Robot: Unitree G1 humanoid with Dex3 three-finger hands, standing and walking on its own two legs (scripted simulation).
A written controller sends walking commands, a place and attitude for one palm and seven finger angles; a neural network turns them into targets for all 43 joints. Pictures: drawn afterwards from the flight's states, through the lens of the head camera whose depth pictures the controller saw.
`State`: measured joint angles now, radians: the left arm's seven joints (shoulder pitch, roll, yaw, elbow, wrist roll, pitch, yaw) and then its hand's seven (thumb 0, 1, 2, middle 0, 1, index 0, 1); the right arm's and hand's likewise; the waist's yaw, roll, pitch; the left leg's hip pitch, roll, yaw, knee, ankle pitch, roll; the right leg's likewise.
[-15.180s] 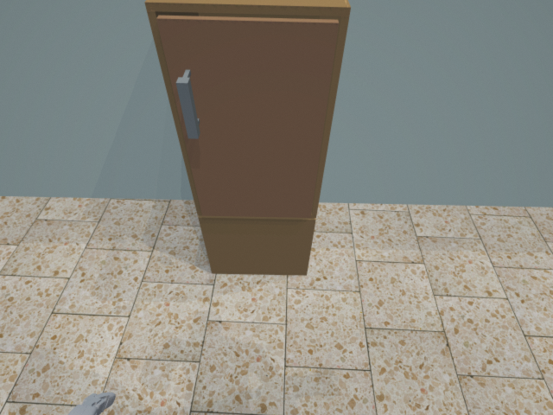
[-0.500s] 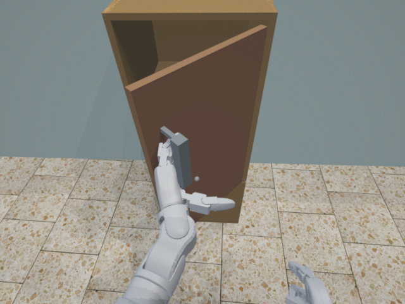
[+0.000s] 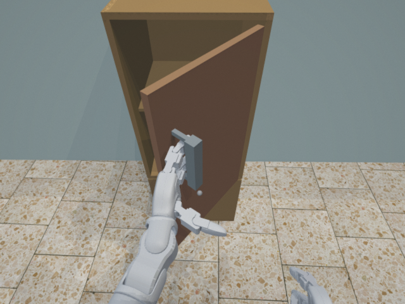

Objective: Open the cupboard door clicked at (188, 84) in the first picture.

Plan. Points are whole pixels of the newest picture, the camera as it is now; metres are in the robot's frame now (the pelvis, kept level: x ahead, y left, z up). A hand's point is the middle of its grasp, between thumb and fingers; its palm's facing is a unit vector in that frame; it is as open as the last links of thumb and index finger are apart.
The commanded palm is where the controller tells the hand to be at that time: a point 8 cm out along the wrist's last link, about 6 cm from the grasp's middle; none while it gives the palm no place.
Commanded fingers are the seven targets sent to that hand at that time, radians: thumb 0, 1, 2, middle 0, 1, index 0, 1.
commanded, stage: slide the hand sideways off the handle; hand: left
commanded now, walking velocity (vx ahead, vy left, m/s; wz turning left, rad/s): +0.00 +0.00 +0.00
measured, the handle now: (186, 159) +0.38 +0.05 +0.09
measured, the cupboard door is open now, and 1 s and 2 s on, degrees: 51 51 51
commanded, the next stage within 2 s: draw the hand back to the body in 0.74 s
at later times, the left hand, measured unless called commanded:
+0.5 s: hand (177, 213) +0.26 +0.06 +0.09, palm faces -0.03 -1.00 -0.01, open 16.3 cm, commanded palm +0.23 +0.12 +0.09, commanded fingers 0.00 -0.50 0.30 -0.15 -0.30 -0.15 -0.30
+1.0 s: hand (155, 229) +0.22 +0.09 +0.10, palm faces -0.03 -1.00 -0.06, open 16.3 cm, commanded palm +0.20 +0.16 +0.11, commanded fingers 0.00 -0.50 0.30 -0.15 -0.30 -0.15 -0.30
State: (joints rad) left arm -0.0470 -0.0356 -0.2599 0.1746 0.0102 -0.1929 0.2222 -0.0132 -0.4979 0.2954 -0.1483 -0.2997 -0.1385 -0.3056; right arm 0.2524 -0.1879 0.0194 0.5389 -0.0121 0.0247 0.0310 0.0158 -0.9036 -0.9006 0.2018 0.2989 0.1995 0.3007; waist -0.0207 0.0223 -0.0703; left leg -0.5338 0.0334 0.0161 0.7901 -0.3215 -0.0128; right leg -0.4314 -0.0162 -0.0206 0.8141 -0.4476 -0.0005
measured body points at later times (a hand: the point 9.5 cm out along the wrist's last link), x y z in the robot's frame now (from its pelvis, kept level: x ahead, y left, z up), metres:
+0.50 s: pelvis +0.03 -0.02 +0.00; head +0.04 -0.04 +0.45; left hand +0.26 +0.11 +0.09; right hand +0.22 -0.23 -0.08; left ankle +0.05 +0.13 -0.70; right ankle -0.02 -0.12 -0.70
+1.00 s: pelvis +0.02 -0.03 -0.01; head +0.03 -0.05 +0.44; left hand +0.22 +0.14 +0.10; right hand +0.21 -0.25 -0.09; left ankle +0.05 +0.13 -0.70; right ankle -0.02 -0.12 -0.70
